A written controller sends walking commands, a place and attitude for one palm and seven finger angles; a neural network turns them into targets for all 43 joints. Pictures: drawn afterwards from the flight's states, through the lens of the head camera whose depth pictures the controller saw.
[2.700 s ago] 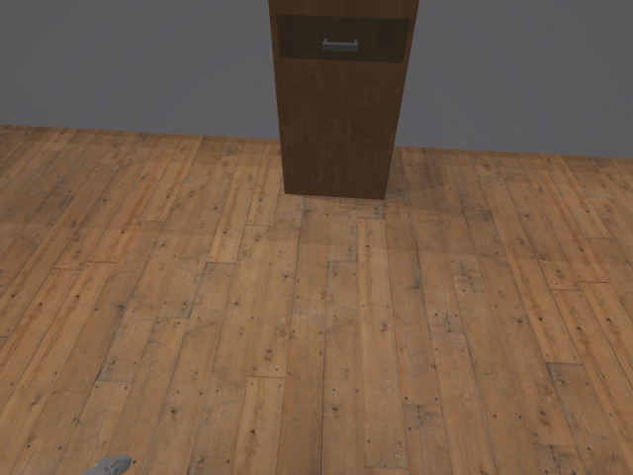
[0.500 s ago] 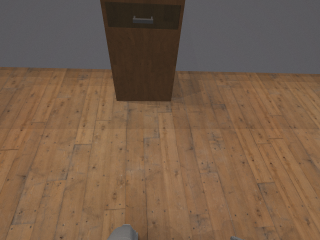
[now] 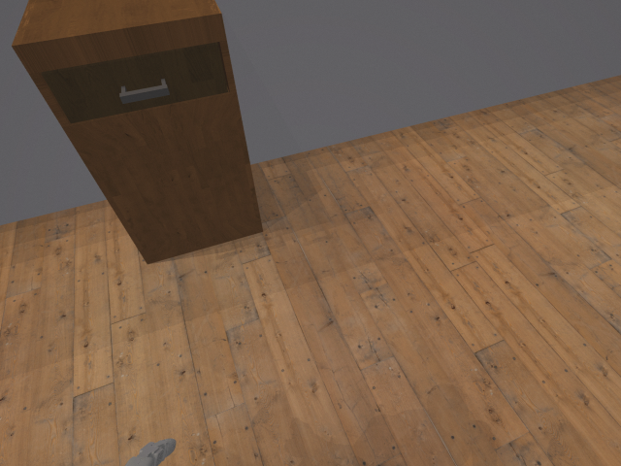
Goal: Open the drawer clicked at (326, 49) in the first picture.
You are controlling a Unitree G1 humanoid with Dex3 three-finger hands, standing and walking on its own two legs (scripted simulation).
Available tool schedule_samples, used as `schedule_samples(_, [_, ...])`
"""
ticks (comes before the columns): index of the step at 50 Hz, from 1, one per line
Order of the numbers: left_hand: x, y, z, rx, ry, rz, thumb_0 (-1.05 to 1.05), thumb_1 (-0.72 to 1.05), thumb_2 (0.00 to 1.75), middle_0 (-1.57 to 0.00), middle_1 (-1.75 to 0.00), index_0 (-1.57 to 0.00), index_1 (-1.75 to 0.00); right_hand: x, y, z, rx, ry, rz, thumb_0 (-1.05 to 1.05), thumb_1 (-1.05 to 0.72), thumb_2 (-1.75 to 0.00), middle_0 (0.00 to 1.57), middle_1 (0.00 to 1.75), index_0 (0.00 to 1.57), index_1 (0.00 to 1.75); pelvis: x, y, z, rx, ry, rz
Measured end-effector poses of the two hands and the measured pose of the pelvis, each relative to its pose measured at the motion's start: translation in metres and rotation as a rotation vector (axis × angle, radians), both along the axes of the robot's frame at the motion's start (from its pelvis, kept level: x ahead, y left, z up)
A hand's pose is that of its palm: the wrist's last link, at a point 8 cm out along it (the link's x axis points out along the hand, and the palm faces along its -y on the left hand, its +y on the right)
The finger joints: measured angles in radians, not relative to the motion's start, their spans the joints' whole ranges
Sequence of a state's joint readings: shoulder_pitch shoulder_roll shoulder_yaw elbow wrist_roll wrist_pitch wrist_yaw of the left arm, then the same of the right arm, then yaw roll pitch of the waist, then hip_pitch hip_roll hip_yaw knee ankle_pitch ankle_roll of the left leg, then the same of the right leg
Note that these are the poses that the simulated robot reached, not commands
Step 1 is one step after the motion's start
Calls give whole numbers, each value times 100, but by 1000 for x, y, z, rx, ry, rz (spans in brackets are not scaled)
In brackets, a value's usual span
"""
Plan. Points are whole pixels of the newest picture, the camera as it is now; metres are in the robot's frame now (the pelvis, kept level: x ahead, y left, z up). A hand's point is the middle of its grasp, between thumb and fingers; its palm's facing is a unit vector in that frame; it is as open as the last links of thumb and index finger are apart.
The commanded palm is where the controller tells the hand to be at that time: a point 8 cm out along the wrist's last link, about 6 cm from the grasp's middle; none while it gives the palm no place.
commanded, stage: walk to a spot facing it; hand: left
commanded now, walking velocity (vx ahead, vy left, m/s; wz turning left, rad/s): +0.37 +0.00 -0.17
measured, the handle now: (144, 90) +0.99 +0.48 -0.03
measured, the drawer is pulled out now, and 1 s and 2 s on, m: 0.00 0.00 0.00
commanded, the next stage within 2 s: turn to face it in 0.48 s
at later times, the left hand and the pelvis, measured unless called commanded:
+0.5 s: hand (174, 411) +0.23 +0.24 -0.17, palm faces -0.07 -0.99 -0.14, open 7.4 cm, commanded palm none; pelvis +0.21 +0.05 +0.02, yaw -8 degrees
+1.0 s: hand (239, 283) +0.46 +0.16 -0.15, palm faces -0.04 -0.98 -0.17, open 7.3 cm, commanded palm none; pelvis +0.33 +0.01 +0.01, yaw -1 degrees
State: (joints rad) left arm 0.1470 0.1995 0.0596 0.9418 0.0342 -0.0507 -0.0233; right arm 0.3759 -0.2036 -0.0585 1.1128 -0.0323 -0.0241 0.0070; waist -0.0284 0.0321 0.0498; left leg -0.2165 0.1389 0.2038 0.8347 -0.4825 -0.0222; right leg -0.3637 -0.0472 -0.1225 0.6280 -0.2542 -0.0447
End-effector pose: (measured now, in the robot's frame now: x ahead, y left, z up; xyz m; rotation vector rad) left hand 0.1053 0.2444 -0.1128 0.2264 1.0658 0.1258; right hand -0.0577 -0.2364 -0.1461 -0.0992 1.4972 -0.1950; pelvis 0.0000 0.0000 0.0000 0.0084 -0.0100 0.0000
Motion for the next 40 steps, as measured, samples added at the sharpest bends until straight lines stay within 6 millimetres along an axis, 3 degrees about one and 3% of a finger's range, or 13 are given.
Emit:
schedule_samples(3, [6, -9, -2, -20, 39, 11, 0, 91, 90, -20, -30, -19, -30, 35, 0, 7, 0, -20, 0, 1, -91, -90, 19, 30, 20, 29, 24, -1, 7, -12, -5, -11])
schedule_samples(6, [1, -12, -5, -32, 125, 30, 0, 93, 90, -20, -30, -20, -30, 85, 3, 16, -8, -100, 2, 1, -91, -90, 19, 30, 20, 29, 48, 1, 14, -19, 2, -23])
schedule_samples(13, [-5, 5, -22, -80, 310, 77, 0, 93, 90, -20, -30, -20, -30, 210, 21, 31, -34, -270, 55, 1, -92, -90, 19, 30, 20, 29, 111, 19, 14, -42, 7, -36])
schedule_samples(16, [3, 18, -37, -105, 369, 103, 0, 92, 90, -20, -30, -20, -30, 258, 31, 30, -67, -326, 84, 1, -92, -90, 20, 30, 20, 29, 144, 36, 3, -56, -2, -48])
schedule_samples(18, [16, 27, -44, -108, 407, 98, 0, 92, 90, -20, -30, -20, -30, 279, 38, 29, -88, -356, 82, 1, -92, -90, 20, 30, 20, 29, 161, 44, -1, -42, -9, -69])
schedule_samples(22, [69, 40, -36, -97, 395, 45, 1, 92, 90, -20, -30, -19, -30, 289, 53, 35, -92, -343, 22, 0, -91, -90, 20, 30, 20, 29, 192, 52, 8, -33, -17, -108])
schedule_samples(29, [199, 37, -17, -80, 243, -50, 0, 92, 90, -20, -30, -19, -30, 269, 60, 38, -89, -194, -106, 0, -94, -90, 20, 30, 21, 29, 241, 53, 21, -23, -5, -178])
schedule_samples(36, [317, -5, -10, -41, 118, -184, 0, 92, 90, -20, -30, -19, -30, 249, 69, 21, -8, -25, -219, 0, -92, -90, 20, 30, 20, 29, 286, 31, 14, -8, -6, -194])
schedule_samples(40, [361, -35, -13, -34, 32, -196, 0, 92, 90, -20, -30, -19, -30, 249, 68, 1, 62, 73, -235, 1, -91, -90, 20, 30, 20, 29, 312, 11, -1, 0, -4, -156])
